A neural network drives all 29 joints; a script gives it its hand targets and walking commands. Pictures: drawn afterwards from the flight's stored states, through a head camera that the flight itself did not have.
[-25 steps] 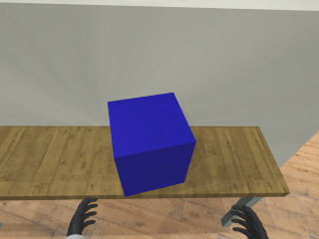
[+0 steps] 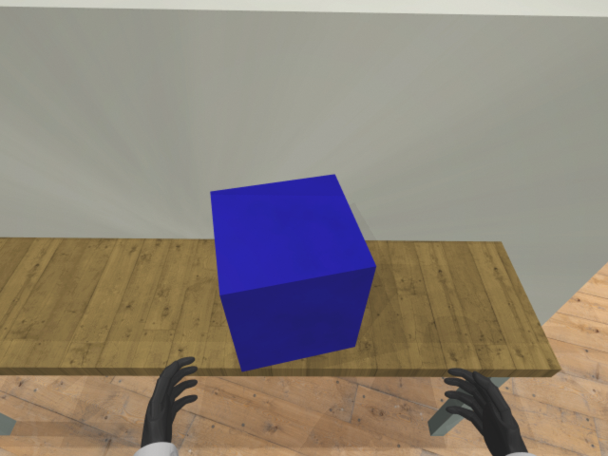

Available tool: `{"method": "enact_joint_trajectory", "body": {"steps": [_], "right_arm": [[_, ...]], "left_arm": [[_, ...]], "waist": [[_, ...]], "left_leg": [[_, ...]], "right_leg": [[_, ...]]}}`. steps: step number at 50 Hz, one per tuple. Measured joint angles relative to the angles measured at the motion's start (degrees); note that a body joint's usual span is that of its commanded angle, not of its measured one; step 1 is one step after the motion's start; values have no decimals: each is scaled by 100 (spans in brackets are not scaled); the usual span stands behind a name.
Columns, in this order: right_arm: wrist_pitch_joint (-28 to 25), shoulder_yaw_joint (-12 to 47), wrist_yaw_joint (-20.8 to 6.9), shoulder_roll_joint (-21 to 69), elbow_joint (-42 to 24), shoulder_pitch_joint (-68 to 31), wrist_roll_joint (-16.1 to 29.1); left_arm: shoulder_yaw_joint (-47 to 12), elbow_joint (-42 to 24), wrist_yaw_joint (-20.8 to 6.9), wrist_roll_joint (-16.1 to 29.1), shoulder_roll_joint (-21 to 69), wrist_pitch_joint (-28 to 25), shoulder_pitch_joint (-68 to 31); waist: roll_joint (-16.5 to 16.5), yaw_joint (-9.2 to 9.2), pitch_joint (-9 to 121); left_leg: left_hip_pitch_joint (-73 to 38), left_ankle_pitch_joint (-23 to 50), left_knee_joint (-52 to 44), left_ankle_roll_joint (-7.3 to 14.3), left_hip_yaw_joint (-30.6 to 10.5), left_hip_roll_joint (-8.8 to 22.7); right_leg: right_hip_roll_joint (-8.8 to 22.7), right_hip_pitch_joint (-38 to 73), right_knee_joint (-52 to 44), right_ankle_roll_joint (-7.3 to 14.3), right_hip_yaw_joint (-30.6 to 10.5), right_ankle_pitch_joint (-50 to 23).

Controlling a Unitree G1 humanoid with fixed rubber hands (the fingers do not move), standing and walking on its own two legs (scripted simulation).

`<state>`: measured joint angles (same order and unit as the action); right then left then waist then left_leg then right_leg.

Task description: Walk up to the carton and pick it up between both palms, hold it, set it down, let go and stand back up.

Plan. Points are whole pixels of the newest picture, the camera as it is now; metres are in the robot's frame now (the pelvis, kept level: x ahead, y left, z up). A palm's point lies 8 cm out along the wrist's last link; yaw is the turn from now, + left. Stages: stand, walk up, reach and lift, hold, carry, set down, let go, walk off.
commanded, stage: reach and lift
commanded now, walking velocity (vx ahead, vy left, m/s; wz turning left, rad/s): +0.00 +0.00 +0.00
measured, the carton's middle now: (287, 274) +0.41 +0.06 -0.05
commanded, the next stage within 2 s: none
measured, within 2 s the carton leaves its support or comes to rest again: neither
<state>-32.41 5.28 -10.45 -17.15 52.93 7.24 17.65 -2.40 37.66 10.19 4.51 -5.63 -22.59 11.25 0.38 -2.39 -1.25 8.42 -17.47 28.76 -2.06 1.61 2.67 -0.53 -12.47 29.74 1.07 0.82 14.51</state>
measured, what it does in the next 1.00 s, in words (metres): stands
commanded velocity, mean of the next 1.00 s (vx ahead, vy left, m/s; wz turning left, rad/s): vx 0.00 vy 0.00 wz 0.00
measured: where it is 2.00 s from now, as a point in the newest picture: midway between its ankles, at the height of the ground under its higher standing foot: outside the picture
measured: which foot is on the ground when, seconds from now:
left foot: down 0.00-1.00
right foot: down 0.00-1.00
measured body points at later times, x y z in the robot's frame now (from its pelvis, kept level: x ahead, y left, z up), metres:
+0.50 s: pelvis +0.01 -0.01 +0.00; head +0.00 +0.00 +0.45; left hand +0.23 +0.21 -0.03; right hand +0.26 -0.23 -0.03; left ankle -0.02 +0.14 -0.74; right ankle +0.02 -0.11 -0.74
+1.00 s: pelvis +0.01 +0.00 +0.01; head +0.02 +0.00 +0.46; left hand +0.28 +0.21 +0.02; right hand +0.34 -0.21 +0.03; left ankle -0.02 +0.14 -0.74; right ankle +0.02 -0.11 -0.74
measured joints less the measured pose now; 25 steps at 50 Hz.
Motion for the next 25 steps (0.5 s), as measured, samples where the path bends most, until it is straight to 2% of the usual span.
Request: {"method": "enact_joint_trajectory", "body": {"steps": [7, 12, 18, 25], "right_arm": [[-318, 279, -54, -126, 131, -313, 384], [-479, 413, -32, -182, 278, -501, 488], [-265, 538, 46, -178, 284, -814, 591], [45, 501, 134, -151, 25, -1035, 556]], "left_arm": [[46, -24, 59, 6, 148, -248, -168], [99, 48, 6, 56, 168, -348, -231], [227, 144, -34, 180, 71, -111, -607], [335, -355, 0, 153, 17, 339, -765]], "waist": [[-61, -55, 93], [-90, -66, 262], [18, -77, 286], [117, -63, 312]], "left_leg": [[206, -81, 166, -21, -22, 21], [356, -139, 265, -38, -40, 19], [461, -150, 314, -57, -43, -1], [401, -49, 99, -59, -52, 25]], "right_leg": [[-25, -199, 153, 20, 1, 74], [-27, -365, 289, 32, 2, 153], [-21, -514, 432, 51, -24, 216], [-65, -424, 154, 54, -40, 79]]}}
